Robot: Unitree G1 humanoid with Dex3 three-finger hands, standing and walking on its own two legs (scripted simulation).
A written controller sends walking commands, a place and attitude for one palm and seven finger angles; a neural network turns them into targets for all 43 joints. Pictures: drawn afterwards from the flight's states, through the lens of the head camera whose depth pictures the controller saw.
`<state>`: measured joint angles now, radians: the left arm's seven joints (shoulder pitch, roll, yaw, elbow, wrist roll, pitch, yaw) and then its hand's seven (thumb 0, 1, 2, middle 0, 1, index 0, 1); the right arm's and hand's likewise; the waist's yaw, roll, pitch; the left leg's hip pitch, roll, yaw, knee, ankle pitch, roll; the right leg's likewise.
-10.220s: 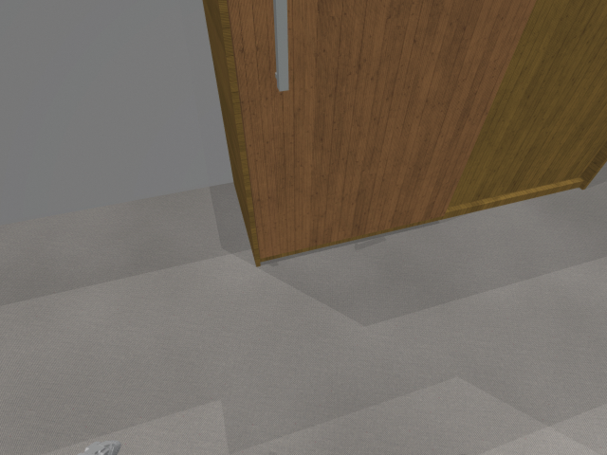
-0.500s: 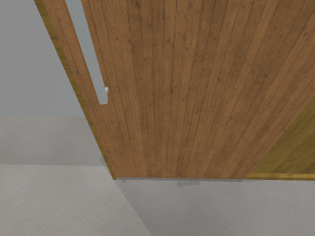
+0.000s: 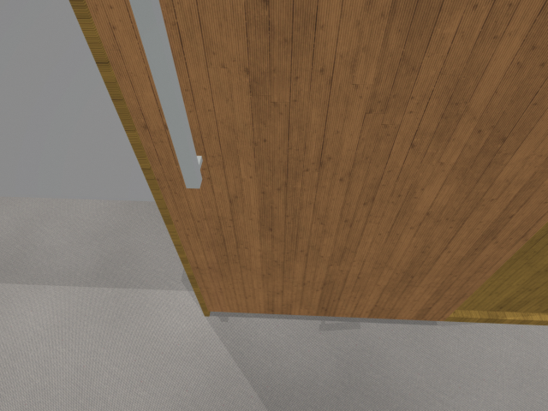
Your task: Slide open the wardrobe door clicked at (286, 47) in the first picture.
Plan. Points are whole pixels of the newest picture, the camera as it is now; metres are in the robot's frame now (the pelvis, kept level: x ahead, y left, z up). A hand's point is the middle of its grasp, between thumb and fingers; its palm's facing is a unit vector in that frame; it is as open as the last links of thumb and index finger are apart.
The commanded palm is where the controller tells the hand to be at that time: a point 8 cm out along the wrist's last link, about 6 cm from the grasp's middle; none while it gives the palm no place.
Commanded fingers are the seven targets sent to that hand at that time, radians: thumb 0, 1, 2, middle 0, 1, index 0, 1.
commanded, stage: come to a stop and stand still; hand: left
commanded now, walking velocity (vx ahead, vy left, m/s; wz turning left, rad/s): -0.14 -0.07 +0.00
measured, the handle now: (177, 98) +0.50 +0.18 +0.20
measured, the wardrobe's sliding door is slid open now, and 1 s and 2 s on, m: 0.00 0.00 0.00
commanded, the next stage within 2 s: look again from close up in 1.52 s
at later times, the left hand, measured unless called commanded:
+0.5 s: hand out of the picture +0.06 +0.18 -0.16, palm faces +0.02 -0.97 -0.25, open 7.4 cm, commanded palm none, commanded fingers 0.00 0.90 0.90 -0.20 -0.30 -0.20 -0.30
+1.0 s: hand out of the picture -0.03 +0.16 -0.16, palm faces +0.03 -0.98 -0.18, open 7.4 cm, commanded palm none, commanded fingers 0.00 0.90 0.90 -0.20 -0.30 -0.20 -0.30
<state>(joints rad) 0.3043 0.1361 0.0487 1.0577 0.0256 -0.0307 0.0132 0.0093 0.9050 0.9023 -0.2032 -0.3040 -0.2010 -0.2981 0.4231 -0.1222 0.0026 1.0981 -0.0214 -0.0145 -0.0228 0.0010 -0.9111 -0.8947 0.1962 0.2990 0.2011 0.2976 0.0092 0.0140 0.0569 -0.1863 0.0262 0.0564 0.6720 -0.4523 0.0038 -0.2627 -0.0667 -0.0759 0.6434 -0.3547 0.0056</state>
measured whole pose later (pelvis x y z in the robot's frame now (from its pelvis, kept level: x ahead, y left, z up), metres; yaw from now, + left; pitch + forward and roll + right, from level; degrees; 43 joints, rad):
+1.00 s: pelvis -0.03 -0.01 +0.02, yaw +0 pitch -2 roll +1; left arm 0.29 0.16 0.01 1.09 0.01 0.00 0.02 0.01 0.91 0.90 -0.20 -0.30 -0.20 -0.30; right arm 0.34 -0.13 0.00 1.14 -0.02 0.00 -0.02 0.00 -0.91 -0.89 0.20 0.30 0.20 0.30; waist 0.00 -0.02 0.05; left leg -0.18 0.06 0.09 0.42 -0.21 -0.03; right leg -0.21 -0.02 -0.08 0.45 -0.21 -0.02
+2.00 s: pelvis -0.01 +0.01 +0.02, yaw -1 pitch -2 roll +0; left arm 0.28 0.15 0.00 1.09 0.02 -0.02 0.03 0.01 0.91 0.90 -0.20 -0.30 -0.20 -0.30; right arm 0.26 -0.16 0.01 1.11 -0.02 -0.02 -0.02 0.01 -0.92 -0.89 0.20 0.30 0.20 0.30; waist 0.01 -0.01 0.05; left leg -0.15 0.03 0.10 0.44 -0.26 0.00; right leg -0.19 -0.04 -0.06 0.46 -0.24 0.01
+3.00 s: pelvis -0.04 -0.01 -0.05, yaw +3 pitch +5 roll -2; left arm 0.44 0.24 0.21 -0.04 -0.28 -0.36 -0.28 0.02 0.47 0.72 -0.24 -0.58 -0.23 -0.58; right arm 0.18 -0.27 0.01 0.51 0.03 -0.28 -0.05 0.01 -0.91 -0.90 0.20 0.30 0.20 0.30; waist 0.07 -0.01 -0.06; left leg -0.64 0.07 -0.02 1.02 -0.47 -0.02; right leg -0.61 -0.04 -0.14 0.97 -0.45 -0.03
